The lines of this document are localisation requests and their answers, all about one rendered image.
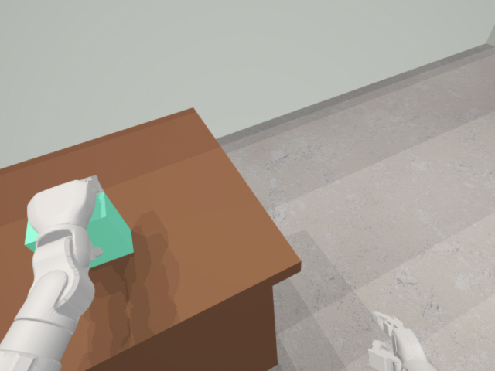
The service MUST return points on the sponge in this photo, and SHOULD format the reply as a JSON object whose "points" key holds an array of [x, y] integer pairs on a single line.
{"points": [[106, 228]]}

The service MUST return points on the table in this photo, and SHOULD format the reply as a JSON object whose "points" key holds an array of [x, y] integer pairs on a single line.
{"points": [[196, 294]]}

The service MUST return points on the right robot hand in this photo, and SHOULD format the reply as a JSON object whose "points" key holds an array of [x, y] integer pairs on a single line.
{"points": [[385, 357]]}

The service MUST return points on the robot left forearm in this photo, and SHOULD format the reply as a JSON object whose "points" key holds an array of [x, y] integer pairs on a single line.
{"points": [[61, 292]]}

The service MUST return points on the left robot hand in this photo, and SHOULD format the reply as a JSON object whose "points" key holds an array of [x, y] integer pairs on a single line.
{"points": [[69, 203]]}

